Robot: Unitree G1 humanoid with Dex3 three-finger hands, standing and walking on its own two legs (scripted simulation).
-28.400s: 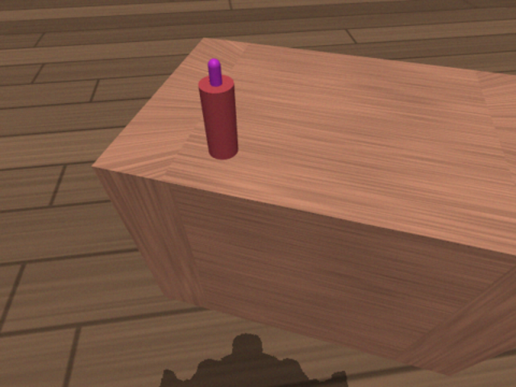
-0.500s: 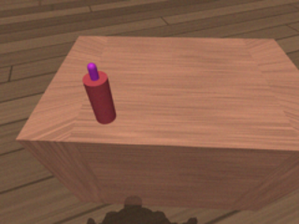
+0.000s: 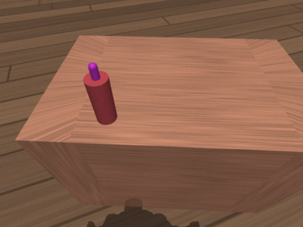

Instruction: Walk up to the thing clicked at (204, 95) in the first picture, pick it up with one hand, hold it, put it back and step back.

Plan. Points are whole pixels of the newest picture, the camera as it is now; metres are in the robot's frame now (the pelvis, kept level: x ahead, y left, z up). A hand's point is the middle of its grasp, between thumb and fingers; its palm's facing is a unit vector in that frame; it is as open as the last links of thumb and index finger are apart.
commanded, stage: stand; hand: left
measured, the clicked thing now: (100, 94) +0.48 +0.17 +0.08
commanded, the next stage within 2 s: step back in 0.60 s
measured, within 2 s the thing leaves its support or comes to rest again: neither
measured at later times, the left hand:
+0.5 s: hand out of the picture +0.07 +0.26 -0.16, palm faces -0.02 -0.94 -0.35, open 7.4 cm
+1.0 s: hand out of the picture +0.09 +0.31 -0.19, palm faces +0.01 -0.92 -0.38, open 7.4 cm
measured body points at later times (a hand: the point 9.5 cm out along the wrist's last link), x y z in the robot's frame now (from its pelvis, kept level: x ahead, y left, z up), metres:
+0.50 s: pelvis +0.00 +0.00 +0.00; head +0.02 +0.00 +0.45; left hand +0.07 +0.31 -0.13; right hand +0.07 -0.30 -0.14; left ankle +0.00 +0.15 -0.75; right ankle -0.01 -0.13 -0.75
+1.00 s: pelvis -0.06 +0.04 -0.03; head +0.01 +0.06 +0.41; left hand +0.09 +0.36 -0.16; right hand +0.02 -0.29 -0.14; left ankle -0.05 +0.15 -0.75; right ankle -0.03 -0.13 -0.72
